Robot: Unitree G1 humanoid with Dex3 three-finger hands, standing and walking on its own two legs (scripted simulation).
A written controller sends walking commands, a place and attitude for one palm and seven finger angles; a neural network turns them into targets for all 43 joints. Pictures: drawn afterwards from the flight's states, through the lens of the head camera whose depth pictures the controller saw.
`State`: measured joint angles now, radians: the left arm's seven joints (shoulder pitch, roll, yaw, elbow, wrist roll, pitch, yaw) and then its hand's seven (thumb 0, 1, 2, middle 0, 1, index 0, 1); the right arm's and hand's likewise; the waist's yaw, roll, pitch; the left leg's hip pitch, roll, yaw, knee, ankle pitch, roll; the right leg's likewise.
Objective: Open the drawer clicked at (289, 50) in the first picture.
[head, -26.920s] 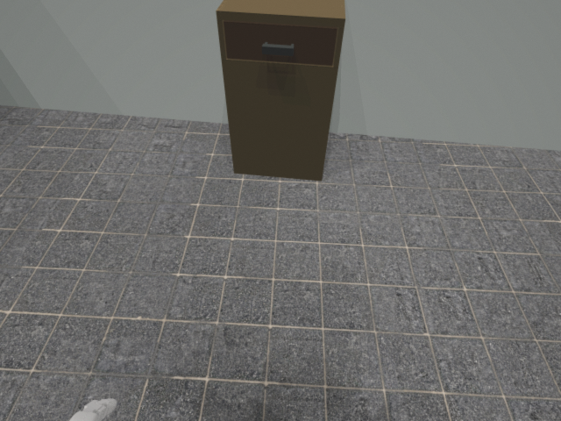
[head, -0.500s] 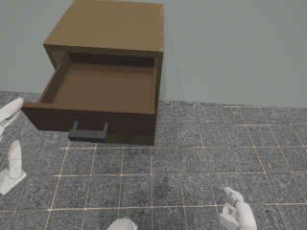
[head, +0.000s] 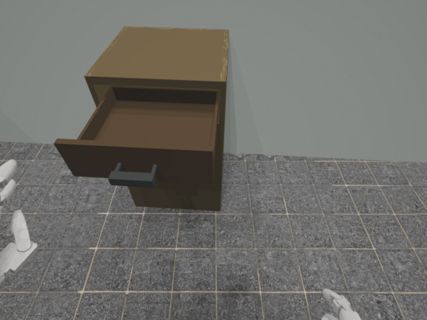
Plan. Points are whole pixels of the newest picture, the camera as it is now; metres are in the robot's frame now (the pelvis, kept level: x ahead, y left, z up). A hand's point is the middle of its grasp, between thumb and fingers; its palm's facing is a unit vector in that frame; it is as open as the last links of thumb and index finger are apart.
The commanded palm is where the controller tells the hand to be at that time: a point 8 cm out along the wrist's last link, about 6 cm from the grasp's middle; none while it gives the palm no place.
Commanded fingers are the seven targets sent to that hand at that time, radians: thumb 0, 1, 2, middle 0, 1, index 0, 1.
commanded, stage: stop stepping back and stand still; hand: left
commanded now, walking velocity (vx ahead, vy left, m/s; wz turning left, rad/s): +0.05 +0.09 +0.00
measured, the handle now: (134, 173) +0.51 +0.23 -0.08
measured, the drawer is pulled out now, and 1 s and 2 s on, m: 0.29 0.29 0.29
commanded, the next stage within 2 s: let the arm hang, fingers relaxed in 0.82 s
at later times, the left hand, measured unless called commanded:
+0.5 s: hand (16, 252) +0.19 +0.27 +0.14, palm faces +0.32 -0.85 -0.43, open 7.4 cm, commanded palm +0.12 +0.32 +0.17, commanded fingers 0.00 0.90 0.90 -0.20 -0.30 -0.20 -0.30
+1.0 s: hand (37, 276) +0.18 +0.28 +0.06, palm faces +0.18 -0.85 -0.49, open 7.4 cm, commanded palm none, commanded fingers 0.00 0.90 0.90 -0.20 -0.30 -0.20 -0.30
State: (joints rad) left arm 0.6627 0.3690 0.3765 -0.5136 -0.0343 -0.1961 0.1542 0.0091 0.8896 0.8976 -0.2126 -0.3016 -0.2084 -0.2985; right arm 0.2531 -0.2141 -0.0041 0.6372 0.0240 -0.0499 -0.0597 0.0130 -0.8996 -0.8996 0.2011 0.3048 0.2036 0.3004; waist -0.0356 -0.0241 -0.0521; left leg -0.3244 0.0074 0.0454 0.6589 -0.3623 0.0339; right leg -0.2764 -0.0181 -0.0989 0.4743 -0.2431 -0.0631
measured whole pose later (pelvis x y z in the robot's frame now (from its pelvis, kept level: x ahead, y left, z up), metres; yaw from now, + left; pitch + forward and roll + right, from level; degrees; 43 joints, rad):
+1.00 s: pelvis -0.02 +0.04 -0.01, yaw +1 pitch +1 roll +0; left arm 0.46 0.37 0.19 -0.17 0.02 -0.13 0.06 0.00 0.90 0.90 -0.21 -0.30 -0.20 -0.30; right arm 0.15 -0.26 -0.02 0.70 0.01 -0.09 0.01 0.01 -0.90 -0.90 0.20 0.30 0.20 0.30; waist 0.01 0.04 0.01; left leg -0.27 0.00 0.06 0.51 -0.26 0.02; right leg -0.31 -0.05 -0.10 0.51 -0.22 0.00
